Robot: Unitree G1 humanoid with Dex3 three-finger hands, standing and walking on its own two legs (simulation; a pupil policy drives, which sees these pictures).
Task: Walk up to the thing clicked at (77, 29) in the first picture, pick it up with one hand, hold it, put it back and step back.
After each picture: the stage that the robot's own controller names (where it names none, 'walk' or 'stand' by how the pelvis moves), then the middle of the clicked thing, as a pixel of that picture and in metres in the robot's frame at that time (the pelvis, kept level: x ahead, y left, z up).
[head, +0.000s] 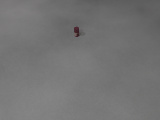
stand; (76, 31) +1.58 +0.15 -0.72
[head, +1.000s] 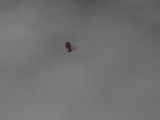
walk; (68, 47) +1.44 +0.39 -0.70
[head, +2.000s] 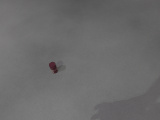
walk; (53, 67) +0.90 +0.46 -0.71
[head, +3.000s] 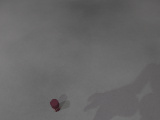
walk; (55, 105) +0.53 +0.33 -0.71
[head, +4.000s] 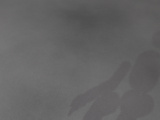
walk; out of the picture +0.31 +0.24 -0.70
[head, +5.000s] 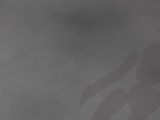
stand; out of the picture +0.26 +0.27 -0.72
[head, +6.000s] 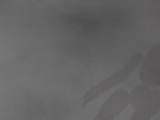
stand; out of the picture +0.26 +0.27 -0.72
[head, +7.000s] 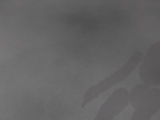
stand; out of the picture +0.25 +0.27 -0.72
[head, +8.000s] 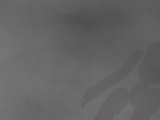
stand; out of the picture +0.24 +0.27 -0.72
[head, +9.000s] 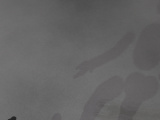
go down; out of the picture +0.26 +0.27 -0.70
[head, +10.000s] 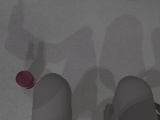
go down; (26, 80) +0.32 +0.27 -0.30
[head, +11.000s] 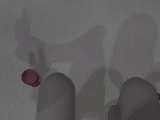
close in; (32, 78) +0.32 +0.28 -0.30
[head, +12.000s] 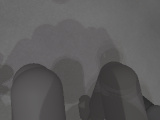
close in; out of the picture +0.31 +0.29 -0.22
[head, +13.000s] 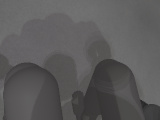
close; out of the picture +0.33 +0.29 -0.21
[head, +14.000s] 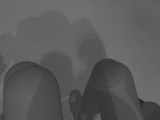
lift; out of the picture +0.32 +0.29 -0.21
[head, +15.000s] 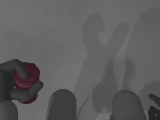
lift; (27, 84) +0.30 +0.22 -0.02
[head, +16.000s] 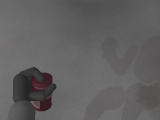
lift; (42, 91) +0.30 +0.18 -0.01
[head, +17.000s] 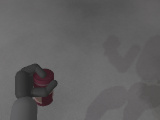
hold; (43, 87) +0.32 +0.17 +0.00
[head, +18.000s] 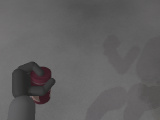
crouch; (41, 85) +0.32 +0.18 +0.01
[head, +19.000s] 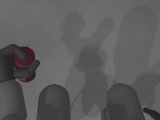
crouch; (25, 65) +0.37 +0.23 -0.10
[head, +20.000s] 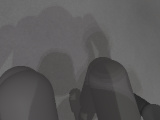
lower; out of the picture +0.36 +0.31 -0.22
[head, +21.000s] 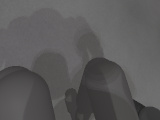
lower; out of the picture +0.36 +0.29 -0.21
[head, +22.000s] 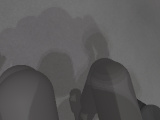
lower; out of the picture +0.34 +0.29 -0.21
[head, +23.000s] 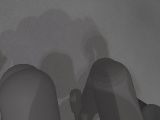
lower; out of the picture +0.35 +0.29 -0.21
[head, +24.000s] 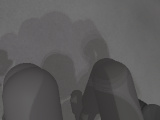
loosen; out of the picture +0.34 +0.28 -0.21
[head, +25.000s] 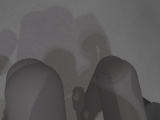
withdraw; out of the picture +0.31 +0.27 -0.21
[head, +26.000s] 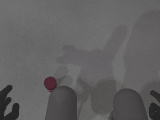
walk; (50, 84) +0.35 +0.22 -0.43
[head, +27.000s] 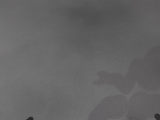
stand; out of the picture +0.29 +0.23 -0.66
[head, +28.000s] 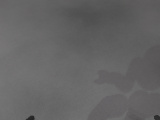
stand; out of the picture +0.29 +0.23 -0.66
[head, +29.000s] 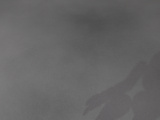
stand; out of the picture +0.30 +0.22 -0.71
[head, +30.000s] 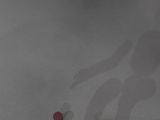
walk; (58, 118) +0.34 +0.19 -0.70
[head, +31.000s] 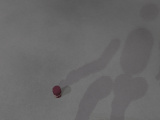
walk; (57, 92) +0.51 +0.22 -0.70
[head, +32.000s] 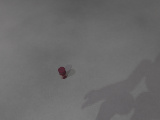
walk; (62, 72) +0.79 +0.33 -0.70
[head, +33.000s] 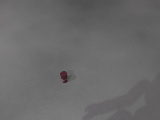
stand; (64, 77) +0.87 +0.27 -0.72
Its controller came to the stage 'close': yes
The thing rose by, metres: 0.71
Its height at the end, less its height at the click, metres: +0.00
